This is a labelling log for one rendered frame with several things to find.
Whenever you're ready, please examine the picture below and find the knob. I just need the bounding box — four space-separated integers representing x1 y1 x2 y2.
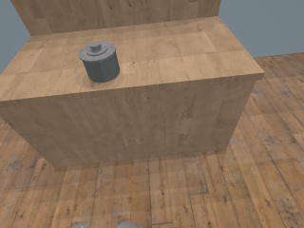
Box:
89 41 102 50

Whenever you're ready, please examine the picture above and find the pot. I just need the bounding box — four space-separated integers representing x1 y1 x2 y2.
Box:
83 52 120 83

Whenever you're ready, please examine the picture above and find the table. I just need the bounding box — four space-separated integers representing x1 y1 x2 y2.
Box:
0 0 265 168

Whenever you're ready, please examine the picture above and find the lid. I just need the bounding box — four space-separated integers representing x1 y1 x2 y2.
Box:
78 41 116 63

